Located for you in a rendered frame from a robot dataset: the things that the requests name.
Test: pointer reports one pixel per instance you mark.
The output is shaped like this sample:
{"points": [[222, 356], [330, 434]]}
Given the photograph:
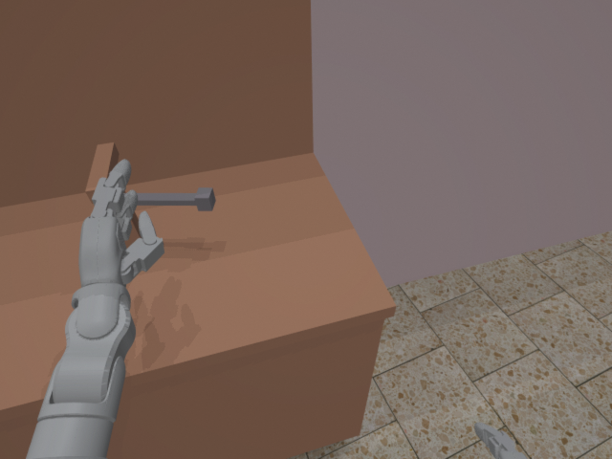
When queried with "right robot hand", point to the right robot hand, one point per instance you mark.
{"points": [[500, 444]]}

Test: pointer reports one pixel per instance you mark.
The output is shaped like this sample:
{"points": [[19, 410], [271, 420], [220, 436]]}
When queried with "left robot hand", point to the left robot hand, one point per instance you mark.
{"points": [[102, 246]]}

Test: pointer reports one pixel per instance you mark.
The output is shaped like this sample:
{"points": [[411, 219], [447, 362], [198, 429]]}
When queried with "tap lever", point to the tap lever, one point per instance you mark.
{"points": [[204, 199]]}

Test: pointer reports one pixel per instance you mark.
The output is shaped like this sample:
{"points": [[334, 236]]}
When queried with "counter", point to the counter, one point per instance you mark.
{"points": [[257, 330]]}

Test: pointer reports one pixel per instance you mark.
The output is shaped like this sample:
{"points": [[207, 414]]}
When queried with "robot left forearm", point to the robot left forearm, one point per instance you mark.
{"points": [[83, 396]]}

